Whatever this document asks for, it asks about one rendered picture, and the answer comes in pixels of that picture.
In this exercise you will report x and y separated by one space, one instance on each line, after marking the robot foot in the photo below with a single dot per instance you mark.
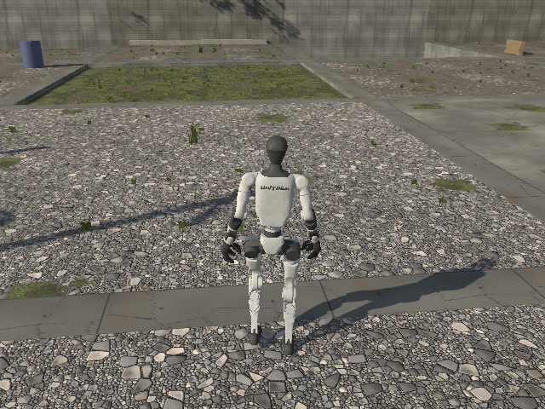
255 338
288 347

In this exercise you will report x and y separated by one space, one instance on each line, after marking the left robot hand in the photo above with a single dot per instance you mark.
226 250

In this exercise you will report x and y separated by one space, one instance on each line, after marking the right robot hand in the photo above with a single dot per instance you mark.
313 246

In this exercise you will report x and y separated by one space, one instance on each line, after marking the robot right foot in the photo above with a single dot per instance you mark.
288 347

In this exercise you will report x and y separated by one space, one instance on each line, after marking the robot right upper arm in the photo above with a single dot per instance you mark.
305 196

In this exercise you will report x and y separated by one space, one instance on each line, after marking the robot left foot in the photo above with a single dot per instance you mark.
255 338

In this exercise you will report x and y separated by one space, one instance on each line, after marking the robot left upper arm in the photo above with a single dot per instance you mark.
247 180

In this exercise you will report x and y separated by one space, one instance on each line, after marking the robot left forearm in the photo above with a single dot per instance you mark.
233 228

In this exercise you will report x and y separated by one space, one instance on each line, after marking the robot right forearm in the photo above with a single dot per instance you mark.
312 229

